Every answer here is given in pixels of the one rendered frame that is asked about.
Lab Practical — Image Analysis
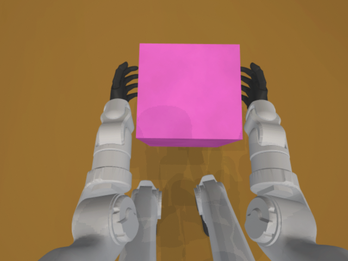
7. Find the robot right hand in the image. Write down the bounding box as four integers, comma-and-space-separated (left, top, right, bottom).
240, 63, 268, 109

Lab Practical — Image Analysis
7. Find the robot right thigh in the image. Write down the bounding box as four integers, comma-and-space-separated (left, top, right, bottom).
194, 179, 255, 261

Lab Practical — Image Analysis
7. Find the right robot foot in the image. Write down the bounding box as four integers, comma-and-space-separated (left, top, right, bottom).
195, 198, 209, 236

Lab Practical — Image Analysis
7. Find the robot left upper arm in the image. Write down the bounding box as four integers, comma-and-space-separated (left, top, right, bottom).
38, 193, 139, 261

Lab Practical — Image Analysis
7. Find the robot left hand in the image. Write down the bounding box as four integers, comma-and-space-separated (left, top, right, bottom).
110, 62, 138, 102

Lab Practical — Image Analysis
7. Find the left robot forearm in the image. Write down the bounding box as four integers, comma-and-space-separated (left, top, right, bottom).
72, 98, 134, 234

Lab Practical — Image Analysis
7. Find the carton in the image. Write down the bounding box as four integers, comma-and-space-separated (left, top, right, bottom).
136, 43, 243, 147

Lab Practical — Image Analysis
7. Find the right robot forearm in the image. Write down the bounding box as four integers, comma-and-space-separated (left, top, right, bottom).
244, 100, 310, 209

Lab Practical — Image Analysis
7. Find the robot right upper arm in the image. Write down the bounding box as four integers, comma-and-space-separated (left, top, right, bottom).
244, 194, 348, 261

